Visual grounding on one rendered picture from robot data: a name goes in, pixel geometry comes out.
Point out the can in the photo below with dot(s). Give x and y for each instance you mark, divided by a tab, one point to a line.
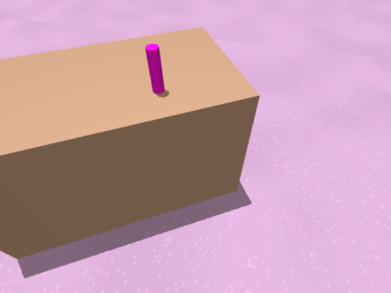
155	68

